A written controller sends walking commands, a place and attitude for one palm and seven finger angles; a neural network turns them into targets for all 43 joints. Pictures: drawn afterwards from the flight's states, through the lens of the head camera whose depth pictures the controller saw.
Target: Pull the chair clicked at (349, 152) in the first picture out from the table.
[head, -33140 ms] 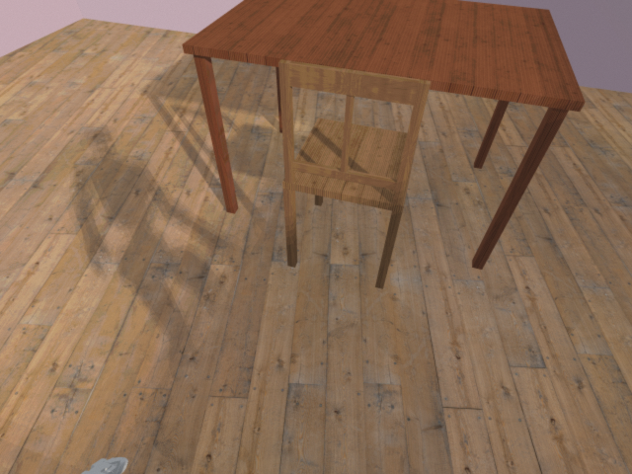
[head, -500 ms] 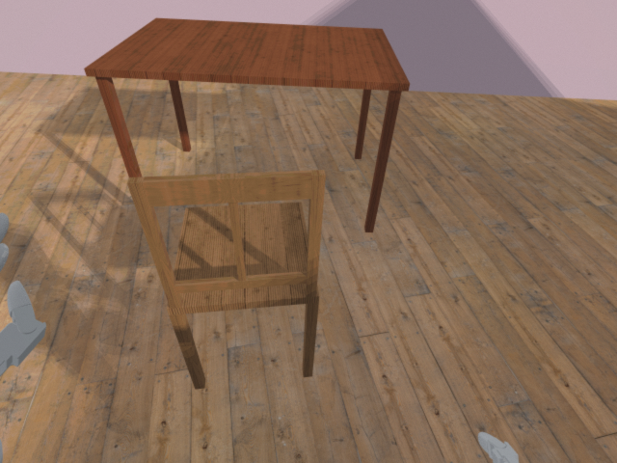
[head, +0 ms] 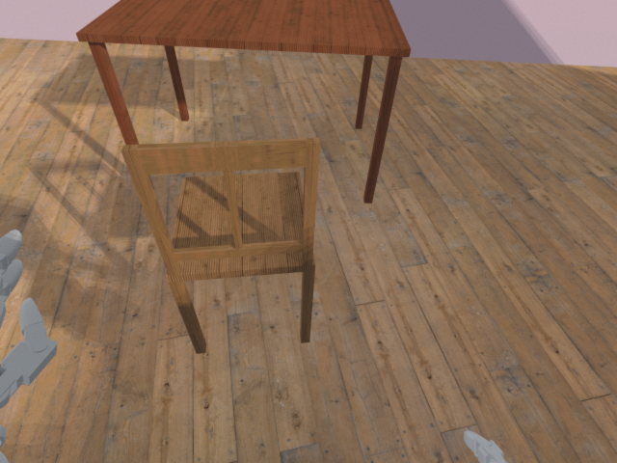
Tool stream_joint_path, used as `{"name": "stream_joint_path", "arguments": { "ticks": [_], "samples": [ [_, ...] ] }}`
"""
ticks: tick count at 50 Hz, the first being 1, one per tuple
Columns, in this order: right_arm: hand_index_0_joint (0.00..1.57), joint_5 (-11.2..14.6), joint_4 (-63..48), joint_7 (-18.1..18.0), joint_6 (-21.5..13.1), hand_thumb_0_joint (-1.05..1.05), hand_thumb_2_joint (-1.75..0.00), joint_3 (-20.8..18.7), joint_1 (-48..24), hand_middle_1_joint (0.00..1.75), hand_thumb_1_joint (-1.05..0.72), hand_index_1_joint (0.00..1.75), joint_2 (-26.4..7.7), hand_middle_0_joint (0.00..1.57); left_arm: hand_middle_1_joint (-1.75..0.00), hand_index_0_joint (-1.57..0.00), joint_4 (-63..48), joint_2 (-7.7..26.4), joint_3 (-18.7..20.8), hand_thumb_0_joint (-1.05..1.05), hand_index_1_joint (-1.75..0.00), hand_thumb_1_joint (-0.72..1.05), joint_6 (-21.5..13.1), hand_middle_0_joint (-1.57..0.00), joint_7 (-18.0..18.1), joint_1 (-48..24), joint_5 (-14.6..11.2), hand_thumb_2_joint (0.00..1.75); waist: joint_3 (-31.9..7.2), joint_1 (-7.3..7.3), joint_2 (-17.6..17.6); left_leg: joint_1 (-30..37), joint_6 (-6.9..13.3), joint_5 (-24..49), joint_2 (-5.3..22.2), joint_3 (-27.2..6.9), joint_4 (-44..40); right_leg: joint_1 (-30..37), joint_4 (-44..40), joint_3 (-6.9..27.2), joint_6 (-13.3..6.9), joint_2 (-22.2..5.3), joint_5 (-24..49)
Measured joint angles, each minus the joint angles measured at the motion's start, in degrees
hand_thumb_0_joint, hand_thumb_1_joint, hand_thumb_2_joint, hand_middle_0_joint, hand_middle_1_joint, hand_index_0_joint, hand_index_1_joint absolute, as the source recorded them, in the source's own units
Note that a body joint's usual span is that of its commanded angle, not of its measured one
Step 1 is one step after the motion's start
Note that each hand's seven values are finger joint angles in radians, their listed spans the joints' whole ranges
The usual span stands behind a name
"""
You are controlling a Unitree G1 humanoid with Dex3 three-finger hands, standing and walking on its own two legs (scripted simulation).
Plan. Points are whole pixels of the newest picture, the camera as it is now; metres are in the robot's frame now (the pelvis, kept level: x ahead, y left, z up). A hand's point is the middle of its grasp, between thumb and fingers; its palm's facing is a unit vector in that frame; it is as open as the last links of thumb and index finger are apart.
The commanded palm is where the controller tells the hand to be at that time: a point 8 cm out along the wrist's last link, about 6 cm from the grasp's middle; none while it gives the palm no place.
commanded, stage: let the arm hang, fingers relaxed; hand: left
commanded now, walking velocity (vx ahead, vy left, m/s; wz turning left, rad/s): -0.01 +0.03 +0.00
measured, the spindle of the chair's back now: (233, 211) +0.66 +0.20 -0.12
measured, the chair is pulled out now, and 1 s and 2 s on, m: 0.59 0.59 0.59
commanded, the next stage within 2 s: look to check the result in 1.20 s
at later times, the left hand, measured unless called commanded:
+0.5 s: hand out of the picture +0.05 +0.17 -0.17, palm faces +0.12 -0.97 -0.20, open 6.8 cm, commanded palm none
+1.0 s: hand out of the picture +0.01 +0.15 -0.17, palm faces +0.11 -0.98 -0.16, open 7.3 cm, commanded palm none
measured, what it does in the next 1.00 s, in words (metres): steps on the spot: right foot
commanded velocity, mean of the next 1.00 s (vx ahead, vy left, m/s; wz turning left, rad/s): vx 0.00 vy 0.00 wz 0.00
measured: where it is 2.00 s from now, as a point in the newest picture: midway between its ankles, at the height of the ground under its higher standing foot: outside the picture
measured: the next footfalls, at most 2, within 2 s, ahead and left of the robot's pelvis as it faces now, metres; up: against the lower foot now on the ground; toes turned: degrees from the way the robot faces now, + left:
right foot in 0.30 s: +0.06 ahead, -0.10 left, +0.00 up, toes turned +2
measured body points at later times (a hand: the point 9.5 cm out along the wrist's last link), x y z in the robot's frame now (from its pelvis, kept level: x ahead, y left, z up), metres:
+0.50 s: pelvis +0.01 -0.01 -0.01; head +0.02 +0.00 +0.44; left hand +0.04 +0.23 -0.15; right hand +0.03 -0.25 -0.15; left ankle +0.04 +0.12 -0.73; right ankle +0.02 -0.11 -0.73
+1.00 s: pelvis +0.03 +0.00 +0.01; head +0.03 -0.01 +0.46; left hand +0.00 +0.20 -0.15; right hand +0.03 -0.21 -0.16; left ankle +0.04 +0.12 -0.73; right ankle +0.02 -0.11 -0.73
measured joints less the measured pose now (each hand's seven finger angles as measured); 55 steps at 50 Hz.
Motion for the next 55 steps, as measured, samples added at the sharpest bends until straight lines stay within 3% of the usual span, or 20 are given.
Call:
{"name": "stream_joint_path", "arguments": {
  "ticks": [2,5,6,8,10,12,15,19,21,25,33,47,55],
  "samples": [
    [0.2,-0.4,-2.1,-0.8,-1.5,0.02,-0.9,-0.3,-0.1,0.3,-0.9,0.3,-1.0,0.21,-0.3,-0.21,-4.0,0.7,-1.0,0.02,-0.3,0.89,-0.4,-0.21,0.2,0.3,0.1,0.9,1.3,-0.73,0.0,3.3,0.3,5.5,1.0,-0.9,-10.3,-0.3,2.4,-0.9,0.5,0.5,-1.5],
    [0.2,-0.5,-3.1,-1.3,-2.7,0.02,-0.9,-1.2,-2.0,0.3,-0.9,0.3,-0.3,0.21,-0.3,-0.21,-8.3,4.2,0.4,0.02,-0.3,0.89,-1.3,-0.21,0.5,-0.6,0.0,0.9,3.5,0.18,-3.0,3.5,-0.7,7.9,0.0,0.7,-9.5,-2.6,8.6,1.5,0.1,-0.2,-6.8],
    [0.2,-1.1,-2.9,-0.4,-3.5,0.02,-0.9,-1.7,-2.2,0.3,-0.9,0.3,-0.5,0.2,-0.3,-0.21,-6.2,4.7,-0.1,0.02,-0.3,0.89,-1.8,-0.21,-0.2,-2.3,1.3,0.9,2.6,-0.04,-2.4,2.4,-0.8,7.4,0.0,0.4,-9.3,-4.9,12.7,1.9,0.2,0.3,-9.3],
    [0.2,-2.1,-2.3,1.2,-2.5,0.01,-0.9,-2.5,-2.3,0.3,-0.9,0.3,-2.2,0.2,-0.3,-0.2,4.4,3.0,-4.3,0.01,-0.3,0.89,1.6,-0.21,-3.0,-9.0,3.0,0.9,0.3,-1.07,1.0,0.0,-0.4,7.5,-0.4,-1.5,-9.2,-10.4,23.0,3.1,0.9,1.6,-12.6],
    [0.2,-3.0,-1.2,2.0,-0.6,0.01,-0.9,-2.5,-2.6,0.3,-0.9,0.3,-3.4,0.2,-0.3,-0.2,17.8,-0.4,-8.7,0.0,-0.3,0.89,6.8,-0.2,-5.0,-14.7,3.5,0.9,-0.8,-1.94,4.0,-1.0,-0.1,8.6,-1.0,-3.2,-10.0,-13.1,26.5,4.0,1.5,2.2,-13.7],
    [0.2,-3.5,0.1,2.6,1.0,0.01,-0.9,-1.7,-2.9,0.3,-0.9,0.3,-3.3,0.2,-0.3,-0.2,30.2,-3.2,-12.3,0.0,-0.3,0.9,10.4,-0.2,-6.5,-18.0,3.8,0.9,-0.6,-2.02,4.7,-0.9,-0.3,9.1,-1.6,-3.3,-10.3,-12.6,21.0,4.4,1.8,1.9,-11.6],
    [0.2,-3.2,2.4,3.1,2.6,0.01,-0.9,-0.1,-2.8,0.3,-0.9,0.3,-1.1,0.2,-0.3,-0.19,44.8,-5.6,-17.4,0.01,-0.3,0.91,12.5,-0.19,-7.7,-18.4,3.7,0.9,1.1,-1.58,1.8,-1.1,-1.2,7.3,-2.8,-1.7,-7.2,-8.4,7.0,5.1,0.9,1.1,0.7],
    [0.2,-2.5,7.3,3.2,4.9,0.01,-0.9,0.5,0.0,0.3,-0.9,0.3,0.5,0.2,-0.3,-0.19,61.2,-10.9,-24.0,0.01,-0.3,0.91,14.8,-0.19,-8.8,-15.0,3.2,0.9,2.7,-2.79,2.9,0.3,-1.9,3.9,-1.2,-4.1,-4.9,-5.7,7.7,2.2,-1.3,2.6,-0.9],
    [0.2,-2.4,10.0,2.6,5.5,0.01,-0.9,0.0,2.1,0.3,-0.92,0.3,1.2,0.21,-0.3,-0.2,64.2,-12.0,-21.8,-0.03,-0.3,0.97,13.4,-0.2,-7.4,-13.7,1.3,0.9,3.2,-2.02,2.6,0.5,-2.1,5.6,-0.2,-5.0,-5.4,-4.5,6.1,0.8,-1.7,3.3,-1.0],
    [0.2,-2.7,15.0,2.2,5.7,0.01,-0.9,0.1,4.8,0.3,-0.93,0.3,1.5,0.21,-0.3,-0.2,69.8,-8.6,-20.7,-0.06,-0.3,1.0,12.5,-0.21,-7.0,-13.6,2.0,0.9,4.3,-0.16,0.9,2.0,-2.9,7.0,0.3,-4.9,-8.8,-3.1,2.7,0.9,-1.9,3.8,0.7],
    [0.2,-2.2,19.5,1.4,4.4,0.01,-0.9,0.5,7.7,0.3,-0.92,0.29,1.6,0.2,-0.3,-0.2,79.5,-7.3,-21.4,-0.02,-0.3,0.94,12.2,-0.2,-6.7,-12.0,1.6,0.9,4.9,0.05,2.3,4.9,-2.5,9.6,0.1,-4.0,-15.3,-0.7,-3.4,1.8,-1.5,3.6,3.5],
    [0.2,-2.2,22.4,0.7,3.9,0.02,-0.9,1.2,3.9,0.3,-0.92,0.3,4.4,0.2,-0.3,-0.19,84.5,-12.5,-23.2,0.01,-0.3,0.91,11.3,-0.2,-6.3,-13.0,1.8,0.9,2.7,0.65,2.4,8.0,-2.0,9.3,-0.4,-3.2,-16.9,2.0,-4.6,2.6,-0.9,3.1,3.1],
    [0.2,-1.9,22.6,0.6,3.4,0.01,-0.9,0.8,4.0,0.3,-0.92,0.29,4.3,0.2,-0.3,-0.2,85.3,-12.6,-22.7,0.01,-0.3,0.92,11.1,-0.2,-6.2,-12.8,1.8,0.9,2.7,0.5,1.8,8.3,-1.9,9.2,-0.4,-2.8,-17.2,2.2,-4.9,2.9,-0.8,3.1,3.1]
  ]
}}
